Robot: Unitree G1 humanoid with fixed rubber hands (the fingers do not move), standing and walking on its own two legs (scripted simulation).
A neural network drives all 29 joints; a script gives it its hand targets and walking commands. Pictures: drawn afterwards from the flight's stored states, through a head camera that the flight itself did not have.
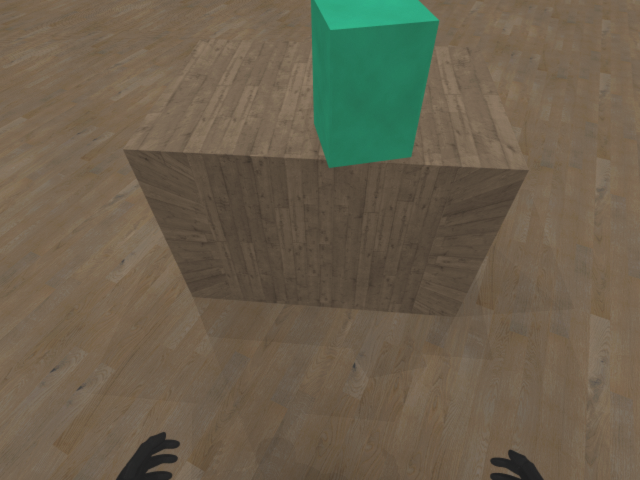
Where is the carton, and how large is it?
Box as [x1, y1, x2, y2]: [311, 0, 438, 167]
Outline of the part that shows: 311,0 314,124 328,166 332,167 410,156 438,20 418,0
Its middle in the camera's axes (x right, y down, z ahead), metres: +0.10 -0.35 +0.85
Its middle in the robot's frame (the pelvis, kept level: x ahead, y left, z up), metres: +0.90 -0.05 +0.05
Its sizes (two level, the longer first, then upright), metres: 0.198 0.187 0.297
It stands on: a pedestal, 0.66 m high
